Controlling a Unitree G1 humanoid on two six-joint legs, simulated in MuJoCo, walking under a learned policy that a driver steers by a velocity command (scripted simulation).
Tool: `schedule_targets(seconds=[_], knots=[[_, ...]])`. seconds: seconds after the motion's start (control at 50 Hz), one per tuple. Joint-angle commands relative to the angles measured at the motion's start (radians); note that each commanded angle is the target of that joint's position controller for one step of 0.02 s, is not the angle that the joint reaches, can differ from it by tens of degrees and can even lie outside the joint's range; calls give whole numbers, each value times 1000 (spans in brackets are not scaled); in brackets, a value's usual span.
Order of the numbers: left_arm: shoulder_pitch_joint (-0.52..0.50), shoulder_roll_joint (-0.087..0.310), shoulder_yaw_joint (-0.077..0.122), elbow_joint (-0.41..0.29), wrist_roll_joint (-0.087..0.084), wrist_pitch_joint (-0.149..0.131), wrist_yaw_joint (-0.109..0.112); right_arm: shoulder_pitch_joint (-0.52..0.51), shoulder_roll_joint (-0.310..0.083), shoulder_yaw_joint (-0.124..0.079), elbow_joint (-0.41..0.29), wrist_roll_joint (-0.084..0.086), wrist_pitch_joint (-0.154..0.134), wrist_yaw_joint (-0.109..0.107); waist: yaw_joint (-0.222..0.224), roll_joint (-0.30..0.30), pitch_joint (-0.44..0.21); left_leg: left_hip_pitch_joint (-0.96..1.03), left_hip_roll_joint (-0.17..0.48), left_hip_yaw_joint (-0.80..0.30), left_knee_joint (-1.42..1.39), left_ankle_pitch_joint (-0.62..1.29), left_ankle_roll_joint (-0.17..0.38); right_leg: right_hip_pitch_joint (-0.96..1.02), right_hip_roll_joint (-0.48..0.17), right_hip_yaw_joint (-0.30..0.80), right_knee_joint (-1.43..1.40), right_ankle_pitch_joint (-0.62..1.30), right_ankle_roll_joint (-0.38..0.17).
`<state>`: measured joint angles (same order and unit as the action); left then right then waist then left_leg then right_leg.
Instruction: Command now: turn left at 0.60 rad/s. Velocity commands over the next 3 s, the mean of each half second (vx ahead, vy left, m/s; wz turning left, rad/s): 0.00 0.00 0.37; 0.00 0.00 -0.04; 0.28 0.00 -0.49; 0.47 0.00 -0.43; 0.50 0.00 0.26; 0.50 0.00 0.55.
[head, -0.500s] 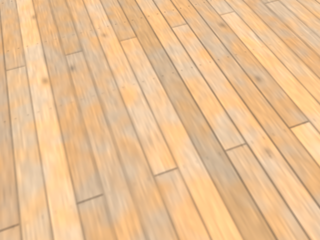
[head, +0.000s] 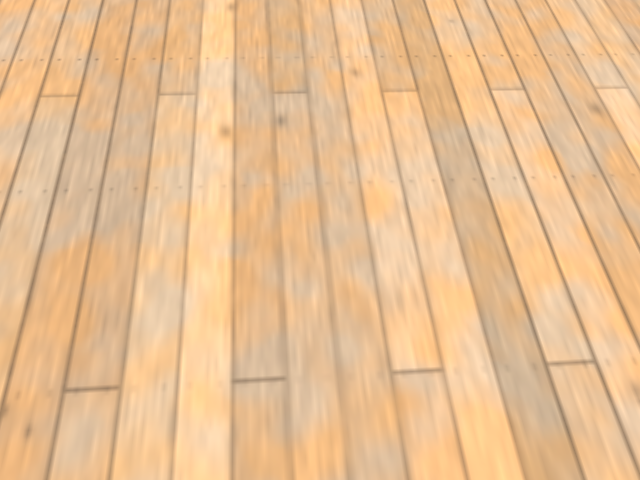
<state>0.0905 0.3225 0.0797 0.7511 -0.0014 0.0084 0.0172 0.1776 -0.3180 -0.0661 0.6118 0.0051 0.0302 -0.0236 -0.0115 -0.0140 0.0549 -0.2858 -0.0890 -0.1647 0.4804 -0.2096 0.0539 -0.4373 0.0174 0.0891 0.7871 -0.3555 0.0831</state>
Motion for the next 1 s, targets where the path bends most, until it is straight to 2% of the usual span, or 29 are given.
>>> schedule_targets(seconds=[0.02, 0.06, 0.1, 0.12, 0.14, 0.16, 0.18, 0.2, 0.22, 0.24, 0.26, 0.3, 0.36, 0.4, 0.44, 0.46, 0.48, 0.5, 0.52, 0.54, 0.58, 0.62, 0.8, 0.84, 0.88, 0.92, 0.94, 0.98, 1.0], knots=[[-26, 93, 22, -82, -5, -26, -7, -26, -186, -55, -72, 3, -4, 2, -9, 167, -121, 122, 250, -324, -92, 235, 180, 6, 18, 5, -79, -22, -9], [-6, 94, 24, -86, -8, -35, -15, -40, -183, -54, -76, 9, 2, 4, -1, 172, -134, 136, 239, -363, -63, 291, 169, 51, 26, 4, -163, -12, -22], [52, 93, 29, -74, -6, -43, -21, -74, -173, -51, -84, 22, 9, 0, 42, 166, -146, 111, 195, -361, -16, 283, 124, 171, 24, -14, -363, 134, -45], [81, 122, 38, -69, 3, -44, -18, -61, -150, -45, -85, 24, 10, -4, 44, 125, -159, 43, 154, -327, 35, 165, 76, 279, -50, 27, -433, 257, -74], [81, 183, 47, -83, 18, -38, -12, 8, -87, -28, -76, 6, 9, -3, -2, -93, -191, -64, 40, -169, 245, -161, 9, 385, -261, 215, -465, 427, -154], [77, 212, 48, -76, 47, -35, -15, -6, -135, -44, -99, 12, 1, -8, -9, -280, -120, -248, -71, -28, 427, -468, -46, 337, -397, 438, -488, 557, -339], [45, 159, 34, -99, 33, -39, -13, 30, -202, -65, -73, -4, -4, -11, -9, -178, -113, -262, -5, -42, 616, -447, -85, 315, -422, 418, -482, 538, -388], [11, 117, 21, -105, 22, -39, -8, 34, -212, -74, -48, 4, -1, -10, -18, -124, -97, -261, 4, -37, 682, -383, -102, 297, -360, 318, -465, 511, -350], [-10, 104, 16, -110, 12, -36, -5, 45, -180, -70, -24, 6, 8, -14, -24, -94, -85, -265, 8, -30, 705, -336, -122, 301, -298, 239, -452, 463, -309], [-12, 98, 12, -107, 0, -35, -2, 38, -156, -63, -22, 5, 15, -15, -12, -98, -72, -286, 10, -31, 717, -296, -137, 316, -282, 210, -445, 482, -302], [1, 97, 8, -101, -1, -31, 1, 28, -123, -52, -22, 8, 17, -12, -6, -103, -71, -267, 8, -13, 694, -276, -148, 311, -256, 164, -445, 518, -301], [29, 94, 6, -90, 6, -23, 4, -8, -86, -36, -35, 13, 13, -10, 15, -132, -90, -236, 24, 30, 567, -257, -159, 354, -233, 115, -439, 555, -304], [34, 114, 11, -84, 3, -11, 1, -40, -44, -11, -42, 4, 9, -3, 36, -173, -120, -93, 75, 101, 307, -264, -158, 351, -231, 79, -423, 585, -302], [61, 137, 15, -72, -6, -2, -3, -29, -62, -13, -29, 10, 7, 1, 48, -187, -122, -19, 71, 139, 162, -200, -151, 343, -239, 93, -410, 586, -304], [60, 123, 5, -63, -21, 0, -5, 35, -63, -16, 8, 6, 4, 5, 9, -160, -113, 118, 58, 167, -109, 19, -114, 295, -221, 79, -380, 537, -267], [107, 102, -4, -46, -20, -9, -8, 35, -87, -18, 8, -1, 4, 4, 15, -124, -114, 215, 86, 119, -183, 128, -82, 238, -207, 71, -377, 463, -212], [130, 71, -18, -47, 10, -25, -16, 48, -145, -26, -3, -9, 5, -5, 36, 0, -158, 329, 208, -15, -144, 358, -43, 164, -156, 17, -309, 324, -135], [157, 14, -35, -54, 27, -39, -22, -12, -161, -24, 3, -24, 7, -7, 96, 187, -166, 246, 279, -71, -83, 363, 47, 168, -78, -71, -329, 103, -68], [98, 49, -33, -49, 34, -38, -18, -44, -84, -8, -10, -25, 0, 5, 52, 145, -150, 166, 255, -63, -95, 202, 75, 235, -80, -74, -339, 106, -32], [64, 68, -28, -48, 29, -37, -17, -40, -58, 1, 1, -33, -7, 12, 38, 123, -121, 144, 215, -43, -103, 104, 46, 241, -74, -81, -340, 153, -22], [67, 75, -26, -37, 21, -26, -9, -27, -76, 0, 18, -30, -20, 15, 30, 129, -74, 110, 185, -28, -110, 82, 14, 235, -73, -83, -333, 194, -21], [86, 74, -27, -24, 17, -23, -5, -11, -66, 6, 33, -25, -30, 13, 34, 121, -52, 93, 177, -20, -103, 111, 5, 239, -79, -78, -343, 212, -24], [122, 72, -28, 44, 10, -21, 9, -10, -46, 12, 81, -21, -34, 9, 31, 46, -59, 124, 152, 9, -84, 179, 4, 252, -90, -73, -362, 256, -9], [103, 90, -24, 42, 1, -19, 12, -5, -67, 2, 90, -20, -33, 3, 18, 39, -56, 153, 145, 29, -73, 195, 1, 211, -84, -68, -339, 276, -15], [80, 107, -19, 23, -7, -16, 15, 9, -104, -14, 97, -15, -26, -9, 9, 55, -65, 179, 174, 20, -71, 220, 24, 157, -71, -66, -280, 279, -20], [81, 105, -16, 10, -12, -10, 18, 28, -125, -28, 105, -10, -15, -19, 5, 89, -64, 183, 233, -7, -84, 236, 72, 102, -57, -76, -200, 231, -20], [85, 99, -14, 4, -13, -6, 17, 34, -128, -32, 106, -9, -11, -23, 2, 115, -60, 175, 270, -28, -96, 246, 102, 74, -49, -83, -151, 160, -21], [92, 85, -11, -10, -13, 4, 11, 8, -122, -33, 91, -17, -11, -29, -3, 189, -60, 151, 374, -93, -123, 298, 182, 7, -52, -82, 57, -153, -29], [86, 83, -8, -20, -17, 9, 4, -1, -120, -33, 86, -20, -15, -30, -7, 185, -51, 150, 423, -112, -130, 362, 216, -42, -71, -62, 158, -248, -35]])
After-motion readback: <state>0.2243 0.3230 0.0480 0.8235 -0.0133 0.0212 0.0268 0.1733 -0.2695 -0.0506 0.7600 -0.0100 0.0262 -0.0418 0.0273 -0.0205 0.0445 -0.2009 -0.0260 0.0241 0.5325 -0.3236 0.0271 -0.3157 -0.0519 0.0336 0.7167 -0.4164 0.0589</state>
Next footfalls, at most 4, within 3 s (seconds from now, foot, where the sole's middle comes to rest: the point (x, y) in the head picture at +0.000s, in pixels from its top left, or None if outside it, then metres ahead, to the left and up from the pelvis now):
0.12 right None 0.07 -0.14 -0.78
0.46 left None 0.01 0.13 -0.78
1.16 right None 0.05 -0.12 -0.78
1.68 left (311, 478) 0.45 0.01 -0.78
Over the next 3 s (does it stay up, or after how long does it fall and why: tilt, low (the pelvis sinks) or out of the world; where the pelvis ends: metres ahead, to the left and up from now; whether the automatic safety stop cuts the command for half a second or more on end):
stays up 0.93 -0.25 0.00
